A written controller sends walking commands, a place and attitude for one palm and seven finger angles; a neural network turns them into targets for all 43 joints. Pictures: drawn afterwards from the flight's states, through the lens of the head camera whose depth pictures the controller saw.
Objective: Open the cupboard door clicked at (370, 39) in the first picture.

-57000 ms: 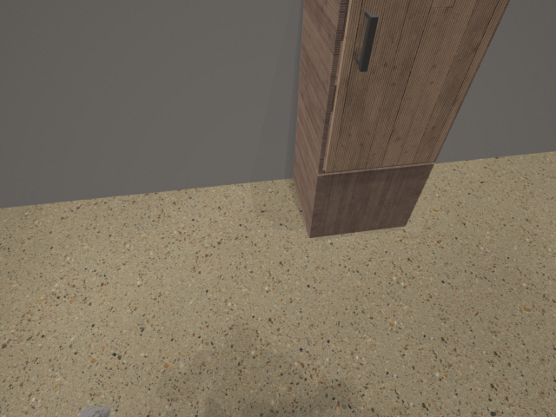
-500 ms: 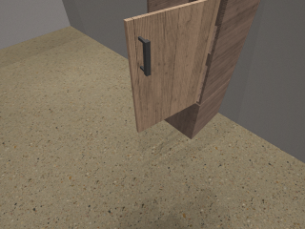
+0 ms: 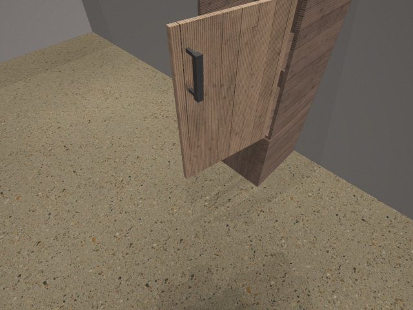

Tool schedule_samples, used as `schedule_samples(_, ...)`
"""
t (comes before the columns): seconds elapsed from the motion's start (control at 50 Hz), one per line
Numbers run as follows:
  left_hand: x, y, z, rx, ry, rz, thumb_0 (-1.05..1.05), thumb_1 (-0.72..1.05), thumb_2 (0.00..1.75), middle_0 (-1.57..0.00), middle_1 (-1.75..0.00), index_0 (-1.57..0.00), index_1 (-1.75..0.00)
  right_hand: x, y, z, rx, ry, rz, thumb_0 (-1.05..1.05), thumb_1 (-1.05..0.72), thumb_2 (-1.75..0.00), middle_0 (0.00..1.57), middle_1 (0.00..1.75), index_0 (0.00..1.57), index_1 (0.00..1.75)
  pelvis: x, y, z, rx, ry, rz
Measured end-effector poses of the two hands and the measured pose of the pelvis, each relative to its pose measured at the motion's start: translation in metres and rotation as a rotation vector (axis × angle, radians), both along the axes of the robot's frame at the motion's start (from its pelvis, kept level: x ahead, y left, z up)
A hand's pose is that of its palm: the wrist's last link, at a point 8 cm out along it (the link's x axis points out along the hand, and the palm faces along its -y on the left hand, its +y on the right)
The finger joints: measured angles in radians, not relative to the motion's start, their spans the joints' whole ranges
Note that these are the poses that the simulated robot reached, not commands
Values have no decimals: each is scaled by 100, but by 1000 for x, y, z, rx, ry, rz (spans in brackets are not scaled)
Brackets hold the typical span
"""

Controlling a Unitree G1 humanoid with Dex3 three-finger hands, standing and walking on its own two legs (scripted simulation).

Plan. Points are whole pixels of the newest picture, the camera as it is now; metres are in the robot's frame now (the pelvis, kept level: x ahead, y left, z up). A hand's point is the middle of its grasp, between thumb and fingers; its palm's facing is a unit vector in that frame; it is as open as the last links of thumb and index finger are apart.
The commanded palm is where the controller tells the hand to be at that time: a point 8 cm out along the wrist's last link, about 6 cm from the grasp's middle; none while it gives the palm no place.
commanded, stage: look to check the result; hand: left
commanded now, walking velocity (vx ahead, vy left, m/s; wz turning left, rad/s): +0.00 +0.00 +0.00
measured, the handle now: (194, 75) +0.65 +0.07 +0.12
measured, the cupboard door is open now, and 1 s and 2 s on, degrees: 78 78 78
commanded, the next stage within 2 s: stand and wait in 0.22 s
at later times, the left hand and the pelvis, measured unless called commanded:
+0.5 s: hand out of the picture +0.07 +0.22 -0.16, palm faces +0.00 -0.95 -0.30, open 7.4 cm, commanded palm none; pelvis +0.01 +0.00 +0.00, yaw +1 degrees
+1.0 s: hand out of the picture +0.09 +0.23 -0.15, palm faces -0.01 -0.95 -0.33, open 7.4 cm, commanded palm none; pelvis +0.02 -0.01 +0.00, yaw +0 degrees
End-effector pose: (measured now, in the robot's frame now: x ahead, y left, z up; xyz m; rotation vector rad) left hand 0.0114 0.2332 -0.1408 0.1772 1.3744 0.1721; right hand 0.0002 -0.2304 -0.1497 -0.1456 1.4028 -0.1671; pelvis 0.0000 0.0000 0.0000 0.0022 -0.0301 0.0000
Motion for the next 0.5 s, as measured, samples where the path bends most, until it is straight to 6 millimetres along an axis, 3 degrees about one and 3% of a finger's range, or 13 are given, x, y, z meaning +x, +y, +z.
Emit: schedule_samples(0.5,53,36,17,80,-104,-43,0,90,90,-20,-30,-20,-30,61,-40,15,-83,-107,60,1,-91,-90,20,30,20,30,8,-1,3,0,4,9)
